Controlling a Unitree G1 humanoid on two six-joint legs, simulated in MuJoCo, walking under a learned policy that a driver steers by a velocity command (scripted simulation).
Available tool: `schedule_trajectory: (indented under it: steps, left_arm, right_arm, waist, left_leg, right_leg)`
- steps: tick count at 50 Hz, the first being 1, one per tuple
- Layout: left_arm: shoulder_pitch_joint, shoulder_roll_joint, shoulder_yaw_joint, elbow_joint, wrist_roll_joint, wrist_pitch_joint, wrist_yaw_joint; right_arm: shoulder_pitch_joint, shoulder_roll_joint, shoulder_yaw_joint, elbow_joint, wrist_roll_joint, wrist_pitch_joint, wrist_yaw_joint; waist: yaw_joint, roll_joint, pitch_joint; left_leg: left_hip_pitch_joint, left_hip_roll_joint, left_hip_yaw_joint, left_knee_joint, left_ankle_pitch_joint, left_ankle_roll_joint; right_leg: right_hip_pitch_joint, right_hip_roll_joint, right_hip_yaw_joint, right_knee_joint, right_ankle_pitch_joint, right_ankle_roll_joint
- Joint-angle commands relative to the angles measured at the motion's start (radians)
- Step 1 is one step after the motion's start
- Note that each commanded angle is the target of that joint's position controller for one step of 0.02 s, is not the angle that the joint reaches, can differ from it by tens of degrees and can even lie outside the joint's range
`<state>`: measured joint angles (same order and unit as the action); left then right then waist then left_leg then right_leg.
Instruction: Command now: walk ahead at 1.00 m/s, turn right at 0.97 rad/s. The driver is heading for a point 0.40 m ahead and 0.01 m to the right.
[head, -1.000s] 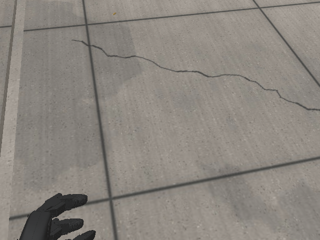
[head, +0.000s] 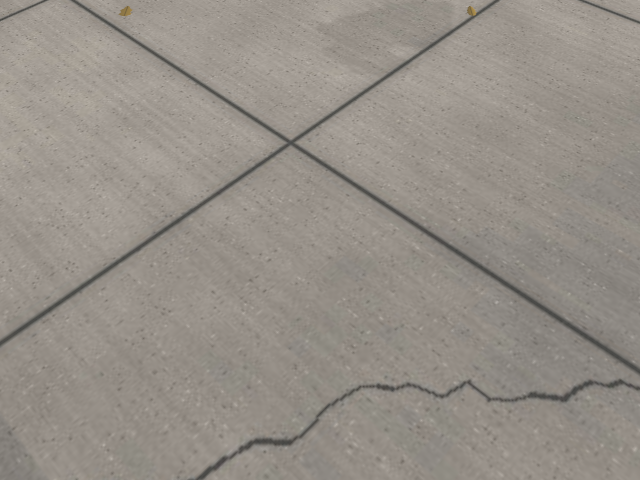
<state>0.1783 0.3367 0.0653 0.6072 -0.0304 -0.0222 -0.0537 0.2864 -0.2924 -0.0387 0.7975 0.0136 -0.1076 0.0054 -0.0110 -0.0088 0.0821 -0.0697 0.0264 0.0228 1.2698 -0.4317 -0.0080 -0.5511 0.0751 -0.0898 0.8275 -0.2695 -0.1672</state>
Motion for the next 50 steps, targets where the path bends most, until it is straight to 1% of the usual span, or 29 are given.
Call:
schedule_trajectory:
  steps: [1, 2, 3, 5, 8, 10, 12, 15, 16, 17, 18, 19, 20, 21, 22, 23, 24, 26, 29, 31, 33, 36, 37, 38, 39, 40, 41, 44, 50]
  left_arm:
    - [0.247, 0.170, 0.054, -0.015, 0.025, -0.051, 0.004]
    - [0.181, 0.149, 0.046, -0.019, 0.029, -0.064, 0.003]
    - [0.127, 0.138, 0.042, -0.030, 0.041, -0.070, 0.010]
    - [0.100, 0.093, 0.026, -0.024, 0.021, -0.068, 0.024]
    - [0.125, 0.092, 0.026, -0.001, 0.003, -0.062, 0.060]
    - [0.143, 0.113, 0.037, 0.020, 0.002, -0.048, 0.072]
    - [0.223, 0.109, 0.042, 0.062, -0.002, -0.035, 0.079]
    - [0.281, 0.078, 0.043, 0.105, -0.005, -0.013, 0.095]
    - [0.264, 0.083, 0.047, 0.104, 0.001, -0.007, 0.099]
    - [0.219, 0.085, 0.046, 0.089, 0.007, -0.005, 0.097]
    - [0.184, 0.031, 0.026, 0.052, 0.028, -0.004, 0.091]
    - [0.485, -0.097, -0.007, 0.083, 0.009, -0.006, 0.073]
    - [0.544, 0.024, -0.006, 0.118, -0.008, 0.003, 0.064]
    - [0.371, 0.074, 0.009, 0.105, -0.016, 0.015, 0.064]
    - [0.210, 0.100, 0.012, 0.062, -0.001, 0.023, 0.077]
    - [0.154, 0.094, 0.012, 0.041, 0.011, 0.027, 0.082]
    - [0.150, 0.075, 0.010, 0.038, 0.019, 0.033, 0.080]
    - [0.159, 0.013, -0.006, 0.045, 0.024, 0.034, 0.084]
    - [0.140, -0.020, -0.023, 0.055, 0.039, 0.032, 0.090]
    - [0.121, 0.001, -0.020, 0.064, 0.033, 0.042, 0.086]
    - [0.077, 0.019, -0.015, 0.062, 0.035, 0.058, 0.079]
    - [0.023, 0.011, -0.016, 0.053, 0.058, 0.063, 0.073]
    - [0.005, 0.037, -0.015, 0.037, 0.067, 0.060, 0.076]
    - [-0.040, 0.108, -0.001, 0.031, 0.063, 0.060, 0.080]
    - [-0.046, 0.065, -0.006, 0.043, 0.060, 0.055, 0.076]
    - [-0.058, 0.024, -0.018, 0.045, 0.063, 0.048, 0.072]
    - [-0.065, 0.014, -0.022, 0.049, 0.065, 0.041, 0.070]
    - [-0.044, 0.017, -0.021, 0.064, 0.053, 0.022, 0.070]
    - [-0.023, 0.019, -0.019, 0.094, 0.045, 0.018, 0.075]
  right_arm:
    - [-0.165, -0.153, -0.013, -0.219, 0.029, -0.089, 0.002]
    - [-0.149, -0.132, -0.010, -0.196, 0.001, -0.080, -0.007]
    - [-0.099, -0.134, -0.015, -0.181, -0.009, -0.063, -0.005]
    - [-0.098, -0.139, -0.022, -0.175, -0.019, -0.032, -0.005]
    - [-0.291, -0.069, 0.001, -0.243, -0.041, -0.025, -0.004]
    - [-0.365, -0.027, 0.012, -0.272, -0.038, -0.028, 0.009]
    - [-0.386, -0.050, -0.003, -0.282, -0.029, -0.036, 0.019]
    - [-0.377, -0.092, -0.026, -0.285, -0.022, -0.040, 0.021]
    - [-0.304, -0.113, -0.041, -0.266, -0.025, -0.043, 0.017]
    - [-0.171, -0.133, -0.055, -0.236, -0.031, -0.045, 0.014]
    - [0.016, -0.170, -0.059, -0.205, -0.042, -0.044, 0.013]
    - [0.047, -0.224, -0.058, -0.181, -0.070, -0.038, 0.027]
    - [0.062, -0.202, -0.062, -0.176, -0.036, -0.023, 0.043]
    - [-0.003, -0.128, -0.046, -0.197, -0.035, -0.006, 0.037]
    - [-0.108, -0.082, -0.023, -0.204, -0.035, 0.007, 0.032]
    - [-0.161, -0.067, -0.010, -0.198, -0.038, 0.010, 0.029]
    - [-0.170, -0.064, -0.007, -0.179, -0.046, 0.009, 0.027]
    - [-0.178, -0.043, -0.001, -0.141, -0.047, 0.003, 0.031]
    - [-0.179, -0.088, -0.015, -0.096, -0.035, 0.011, 0.024]
    - [-0.183, -0.110, -0.020, -0.082, -0.025, 0.028, 0.019]
    - [-0.194, -0.109, -0.016, -0.073, -0.020, 0.045, 0.018]
    - [-0.190, -0.061, 0.008, -0.053, -0.018, 0.061, 0.019]
    - [-0.156, -0.038, 0.019, -0.040, -0.028, 0.061, 0.022]
    - [-0.080, -0.049, 0.015, -0.033, -0.035, 0.062, 0.022]
    - [-0.096, -0.053, 0.016, -0.026, -0.038, 0.067, 0.017]
    - [-0.122, -0.058, 0.016, -0.029, -0.040, 0.073, 0.012]
    - [-0.125, -0.056, 0.016, -0.024, -0.039, 0.077, 0.008]
    - [-0.114, -0.064, 0.016, -0.008, -0.039, 0.079, 0.003]
    - [-0.141, -0.065, 0.017, 0.020, -0.028, 0.081, 0.001]
  waist:
    - [0.084, 0.032, -0.144]
    - [0.030, 0.100, -0.100]
    - [-0.021, 0.061, -0.082]
    - [-0.043, 0.036, -0.030]
    - [0.016, 0.035, 0.045]
    - [0.063, 0.004, 0.042]
    - [0.110, -0.029, 0.006]
    - [0.108, -0.087, -0.034]
    - [0.062, -0.100, -0.080]
    - [-0.025, -0.111, -0.155]
    - [-0.106, -0.062, -0.309]
    - [0.037, 0.377, -0.519]
    - [0.010, 0.348, -0.646]
    - [-0.035, 0.221, -0.506]
    - [-0.030, 0.087, -0.339]
    - [-0.002, 0.070, -0.248]
    - [0.025, 0.076, -0.216]
    - [0.052, 0.095, -0.202]
    - [0.054, 0.098, -0.264]
    - [0.048, 0.107, -0.271]
    - [0.041, 0.109, -0.227]
    - [0.046, 0.098, -0.133]
    - [0.034, 0.051, -0.121]
    - [-0.036, -0.063, -0.103]
    - [-0.021, -0.093, -0.100]
    - [-0.014, -0.087, -0.077]
    - [-0.017, -0.087, -0.070]
    - [-0.012, -0.053, -0.095]
    - [0.001, -0.010, -0.137]
  left_leg:
    - [-0.770, -0.013, -0.174, 0.166, 0.067, 0.065]
    - [-0.681, 0.024, -0.186, 0.080, 0.099, 0.055]
    - [-0.602, 0.041, -0.205, 0.025, 0.117, 0.034]
    - [-0.545, 0.062, -0.189, -0.118, 0.113, -0.009]
    - [-0.451, 0.026, -0.108, -0.428, 0.342, -0.062]
    - [-0.321, -0.021, -0.055, -0.632, 0.560, -0.071]
    - [-0.255, -0.044, -0.059, -0.734, 0.716, -0.067]
    - [-0.285, -0.047, -0.087, -0.806, 0.669, -0.038]
    - [-0.225, -0.060, -0.075, -0.808, 0.638, -0.018]
    - [-0.104, -0.043, -0.059, -0.816, 0.686, 0.002]
    - [0.161, 0.094, -0.152, -0.707, 0.923, 0.040]
    - [0.518, 0.413, -0.618, -0.689, 1.149, 0.279]
    - [0.552, 0.441, -0.829, -0.774, 0.675, 0.310]
    - [0.411, 0.359, -0.685, -0.850, 0.514, 0.274]
    - [0.210, 0.290, -0.528, -0.886, 0.543, 0.226]
    - [0.064, 0.264, -0.463, -0.893, 0.653, 0.225]
    - [-0.034, 0.226, -0.394, -0.904, 0.740, 0.214]
    - [-0.101, 0.172, -0.267, -0.913, 0.914, 0.204]
    - [-0.131, 0.190, -0.202, -0.920, 1.068, 0.244]
    - [-0.161, 0.195, -0.184, -0.947, 0.910, 0.245]
    - [-0.223, 0.185, -0.184, -0.980, 0.585, 0.228]
    - [-0.338, 0.125, -0.183, -0.991, 0.115, 0.146]
    - [-0.364, 0.093, -0.168, -0.961, 0.033, 0.096]
    - [-0.351, 0.017, -0.096, -0.932, -0.006, 0.055]
    - [-0.248, -0.006, -0.049, -0.899, 0.054, 0.027]
    - [-0.215, -0.008, -0.045, -0.878, 0.101, 0.017]
    - [-0.200, -0.003, -0.044, -0.868, 0.132, 0.022]
    - [-0.191, 0.005, -0.049, -0.853, 0.217, 0.036]
    - [-0.153, 0.013, -0.051, -0.826, 0.336, 0.037]
  right_leg:
    - [0.698, -0.315, 0.928, -0.623, -0.385, -0.209]
    - [0.549, -0.275, 0.828, -0.599, -0.255, -0.189]
    - [0.428, -0.230, 0.751, -0.582, -0.167, -0.192]
    - [0.299, -0.173, 0.619, -0.608, -0.069, -0.181]
    - [0.119, -0.082, 0.458, -0.623, 0.068, -0.144]
    - [0.050, -0.043, 0.384, -0.597, 0.084, -0.079]
    - [0.121, -0.061, 0.404, -0.539, 0.093, -0.030]
    - [0.352, -0.100, 0.453, -0.386, 0.239, 0.017]
    - [0.404, -0.103, 0.454, -0.299, 0.388, 0.040]
    - [0.427, -0.082, 0.421, -0.149, 0.516, 0.086]
    - [0.319, -0.052, 0.387, 0.134, 0.352, 0.134]
    - [0.031, 0.121, 0.349, 0.598, -0.462, 0.206]
    - [-0.053, 0.036, 0.380, 0.721, -0.395, 0.209]
    - [-0.082, -0.005, 0.323, 0.704, -0.319, 0.222]
    - [-0.070, -0.042, 0.253, 0.620, -0.246, 0.228]
    - [-0.044, -0.064, 0.248, 0.565, -0.216, 0.231]
    - [0.023, -0.094, 0.245, 0.485, -0.207, 0.225]
    - [0.103, -0.113, 0.221, 0.271, -0.239, 0.219]
    - [0.232, -0.116, 0.182, 0.034, -0.121, 0.230]
    - [0.299, -0.113, 0.166, -0.055, -0.015, 0.223]
    - [0.350, -0.110, 0.158, -0.141, 0.044, 0.204]
    - [0.452, -0.112, 0.159, -0.342, 0.129, 0.150]
    - [0.479, -0.178, 0.234, -0.398, 0.180, 0.120]
    - [0.407, -0.211, 0.278, -0.396, 0.089, 0.077]
    - [0.295, -0.187, 0.264, -0.425, -0.086, 0.072]
    - [0.248, -0.163, 0.252, -0.440, -0.137, 0.091]
    - [0.235, -0.152, 0.245, -0.438, -0.100, 0.111]
    - [0.283, -0.144, 0.230, -0.390, 0.079, 0.132]
    - [0.334, -0.131, 0.214, -0.346, 0.242, 0.129]
